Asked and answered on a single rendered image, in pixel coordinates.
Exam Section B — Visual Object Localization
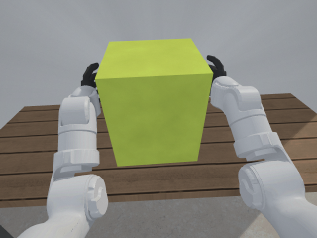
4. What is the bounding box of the robot right hand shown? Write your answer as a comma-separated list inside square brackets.
[206, 55, 227, 96]

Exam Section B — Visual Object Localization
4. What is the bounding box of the right robot forearm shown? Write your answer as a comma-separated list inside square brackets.
[210, 76, 305, 196]

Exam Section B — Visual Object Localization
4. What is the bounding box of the right robot upper arm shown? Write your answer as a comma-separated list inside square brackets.
[238, 158, 317, 238]

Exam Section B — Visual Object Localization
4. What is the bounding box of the left robot forearm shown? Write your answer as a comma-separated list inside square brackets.
[46, 85, 101, 216]

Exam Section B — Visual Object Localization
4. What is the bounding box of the table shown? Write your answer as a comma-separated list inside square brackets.
[0, 93, 317, 238]

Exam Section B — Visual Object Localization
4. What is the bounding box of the robot left hand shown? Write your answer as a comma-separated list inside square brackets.
[81, 63, 101, 102]

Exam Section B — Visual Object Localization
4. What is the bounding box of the left robot upper arm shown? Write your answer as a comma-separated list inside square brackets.
[17, 174, 109, 238]

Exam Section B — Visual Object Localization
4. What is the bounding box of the carton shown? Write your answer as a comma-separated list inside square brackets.
[95, 38, 214, 167]

